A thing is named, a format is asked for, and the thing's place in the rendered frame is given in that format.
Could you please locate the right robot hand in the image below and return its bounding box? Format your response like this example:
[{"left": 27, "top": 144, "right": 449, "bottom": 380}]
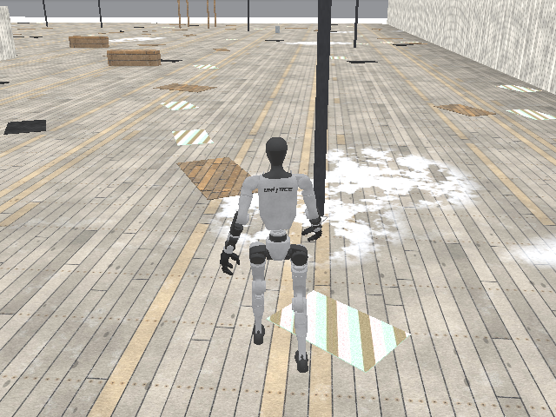
[{"left": 301, "top": 226, "right": 322, "bottom": 242}]

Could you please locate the right robot thigh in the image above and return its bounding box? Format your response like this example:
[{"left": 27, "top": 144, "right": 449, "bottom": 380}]
[{"left": 290, "top": 244, "right": 308, "bottom": 313}]

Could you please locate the robot right forearm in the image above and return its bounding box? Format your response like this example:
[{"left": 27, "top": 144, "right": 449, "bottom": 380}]
[{"left": 309, "top": 206, "right": 322, "bottom": 232}]

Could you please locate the robot left forearm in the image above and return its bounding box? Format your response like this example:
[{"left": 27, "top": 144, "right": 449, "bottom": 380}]
[{"left": 223, "top": 211, "right": 243, "bottom": 254}]

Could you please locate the left robot upper arm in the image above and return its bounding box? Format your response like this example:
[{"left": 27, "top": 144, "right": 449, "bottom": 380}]
[{"left": 235, "top": 175, "right": 259, "bottom": 225}]

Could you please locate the robot torso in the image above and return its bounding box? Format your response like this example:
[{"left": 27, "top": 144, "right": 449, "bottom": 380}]
[{"left": 257, "top": 170, "right": 298, "bottom": 261}]

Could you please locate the left robot hand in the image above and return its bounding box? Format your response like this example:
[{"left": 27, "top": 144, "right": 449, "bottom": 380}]
[{"left": 220, "top": 250, "right": 240, "bottom": 275}]

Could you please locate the right robot upper arm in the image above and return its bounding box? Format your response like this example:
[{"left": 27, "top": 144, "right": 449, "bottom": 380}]
[{"left": 295, "top": 174, "right": 319, "bottom": 220}]

